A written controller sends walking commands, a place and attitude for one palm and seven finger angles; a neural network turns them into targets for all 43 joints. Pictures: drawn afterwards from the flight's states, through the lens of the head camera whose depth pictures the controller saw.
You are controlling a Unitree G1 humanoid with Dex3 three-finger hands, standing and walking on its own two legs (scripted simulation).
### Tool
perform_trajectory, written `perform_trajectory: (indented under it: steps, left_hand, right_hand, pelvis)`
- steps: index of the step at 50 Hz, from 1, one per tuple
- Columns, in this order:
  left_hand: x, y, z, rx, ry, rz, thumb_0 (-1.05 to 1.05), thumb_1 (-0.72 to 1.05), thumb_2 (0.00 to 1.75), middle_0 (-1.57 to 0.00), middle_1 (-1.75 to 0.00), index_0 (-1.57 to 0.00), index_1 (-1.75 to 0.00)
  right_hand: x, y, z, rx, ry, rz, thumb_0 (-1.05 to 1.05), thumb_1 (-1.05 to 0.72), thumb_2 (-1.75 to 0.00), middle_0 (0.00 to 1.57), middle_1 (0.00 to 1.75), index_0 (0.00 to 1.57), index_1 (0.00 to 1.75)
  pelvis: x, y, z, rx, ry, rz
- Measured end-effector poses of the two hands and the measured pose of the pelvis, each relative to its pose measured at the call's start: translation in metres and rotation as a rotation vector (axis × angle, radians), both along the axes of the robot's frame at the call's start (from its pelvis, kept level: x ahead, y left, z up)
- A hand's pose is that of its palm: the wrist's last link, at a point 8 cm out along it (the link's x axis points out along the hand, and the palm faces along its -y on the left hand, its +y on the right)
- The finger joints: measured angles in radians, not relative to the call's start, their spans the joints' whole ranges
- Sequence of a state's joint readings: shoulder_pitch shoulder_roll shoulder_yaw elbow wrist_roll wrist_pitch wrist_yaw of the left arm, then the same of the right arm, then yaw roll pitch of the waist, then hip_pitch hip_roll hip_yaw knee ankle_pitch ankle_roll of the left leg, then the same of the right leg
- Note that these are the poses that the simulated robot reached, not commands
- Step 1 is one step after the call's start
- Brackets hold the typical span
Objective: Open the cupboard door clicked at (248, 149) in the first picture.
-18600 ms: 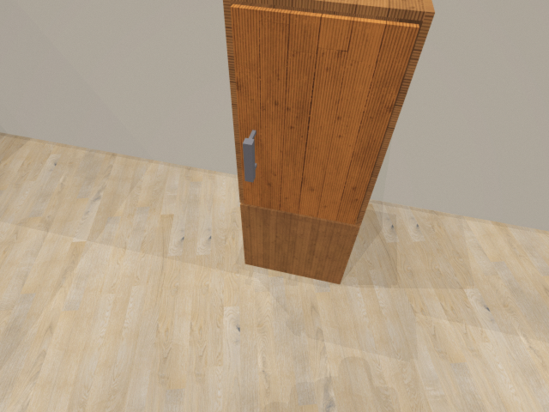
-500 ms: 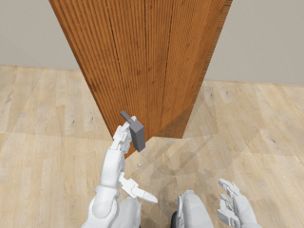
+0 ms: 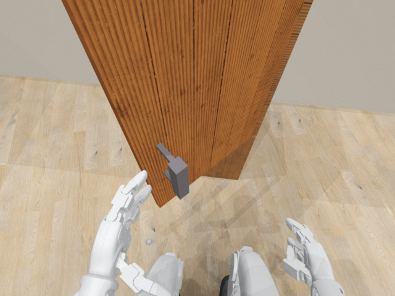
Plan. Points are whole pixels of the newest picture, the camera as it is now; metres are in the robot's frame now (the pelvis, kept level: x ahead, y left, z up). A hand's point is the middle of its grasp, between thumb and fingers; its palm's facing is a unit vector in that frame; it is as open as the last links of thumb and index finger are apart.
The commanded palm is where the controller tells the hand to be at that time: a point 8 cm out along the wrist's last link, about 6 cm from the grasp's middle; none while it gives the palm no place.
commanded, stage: slide the hand sideways off the handle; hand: left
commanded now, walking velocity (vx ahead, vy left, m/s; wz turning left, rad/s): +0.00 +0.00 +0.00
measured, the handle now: (172, 171) +0.34 +0.08 +0.03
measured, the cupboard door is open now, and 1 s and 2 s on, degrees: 47 47 47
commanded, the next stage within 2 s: draw the hand back to the body in 0.18 s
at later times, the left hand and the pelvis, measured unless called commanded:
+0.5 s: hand (117, 250) +0.19 +0.13 +0.08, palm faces -0.07 -1.00 -0.06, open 16.3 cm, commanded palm +0.16 +0.20 +0.09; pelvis -0.01 -0.01 +0.02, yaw +0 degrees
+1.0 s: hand (32, 231) +0.20 +0.21 +0.17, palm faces +0.16 -0.92 -0.36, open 14.7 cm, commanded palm +0.17 +0.25 +0.21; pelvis +0.03 +0.01 +0.10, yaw -1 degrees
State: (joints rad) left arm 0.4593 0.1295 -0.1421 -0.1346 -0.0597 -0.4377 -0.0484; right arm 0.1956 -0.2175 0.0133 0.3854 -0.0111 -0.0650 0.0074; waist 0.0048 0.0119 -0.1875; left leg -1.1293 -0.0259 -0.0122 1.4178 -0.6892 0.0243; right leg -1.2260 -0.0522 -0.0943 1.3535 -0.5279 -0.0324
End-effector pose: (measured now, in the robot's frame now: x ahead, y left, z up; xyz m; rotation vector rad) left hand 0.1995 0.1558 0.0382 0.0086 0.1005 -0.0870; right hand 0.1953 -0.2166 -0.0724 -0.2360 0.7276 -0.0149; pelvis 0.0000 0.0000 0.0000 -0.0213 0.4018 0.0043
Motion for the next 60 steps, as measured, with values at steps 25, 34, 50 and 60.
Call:
perform_trajectory:
  steps: [25,34,50,60]
  left_hand:
    - [-0.022,0.033,0.050,0.058,-0.028,0.017,-0.01,-0.50,0.30,-0.15,-0.30,-0.15,-0.30]
    - [-0.028,0.052,0.087,0.063,-0.023,0.018,-0.01,-0.50,0.30,-0.15,-0.30,-0.15,-0.30]
    - [-0.028,0.095,0.157,0.361,0.095,0.269,-0.01,-0.22,0.42,-0.17,-0.30,-0.16,-0.30]
    - [-0.017,0.120,0.208,0.418,-0.030,0.396,0.00,0.11,0.56,-0.18,-0.30,-0.18,-0.30]
  right_hand:
    - [-0.022,-0.007,0.019,0.021,-0.024,-0.080,0.01,-0.91,-0.90,0.20,0.30,0.20,0.30]
    - [-0.026,-0.011,0.062,-0.009,-0.078,-0.102,0.01,-0.90,-0.90,0.20,0.30,0.20,0.30]
    - [-0.009,0.003,0.112,-0.006,-0.111,-0.142,0.01,-0.90,-0.90,0.20,0.30,0.20,0.30]
    - [0.005,0.018,0.125,0.018,-0.118,-0.066,0.01,-0.90,-0.90,0.20,0.30,0.20,0.30]
  pelvis:
    - [-0.009,-0.005,0.016,-0.005,-0.068,-0.003]
    - [0.000,-0.002,0.048,-0.014,-0.134,0.005]
    - [0.029,0.011,0.101,-0.011,-0.288,-0.009]
    - [0.039,0.014,0.123,-0.004,-0.384,-0.008]
